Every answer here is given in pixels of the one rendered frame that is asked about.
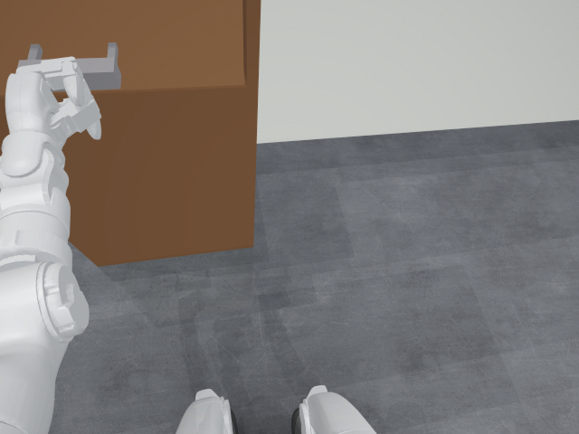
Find robot left forearm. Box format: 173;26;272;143
0;131;72;272

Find handle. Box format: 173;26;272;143
17;42;121;92

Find left robot shin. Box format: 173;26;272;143
195;389;220;401

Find right robot shin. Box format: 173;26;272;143
301;385;327;434

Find left robot upper arm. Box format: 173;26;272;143
0;261;90;434

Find drawer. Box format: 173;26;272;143
0;0;244;96

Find robot shin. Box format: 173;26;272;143
301;385;327;434
195;389;220;401

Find cabinet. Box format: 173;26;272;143
0;0;261;267

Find robot left hand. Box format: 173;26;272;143
5;56;101;149

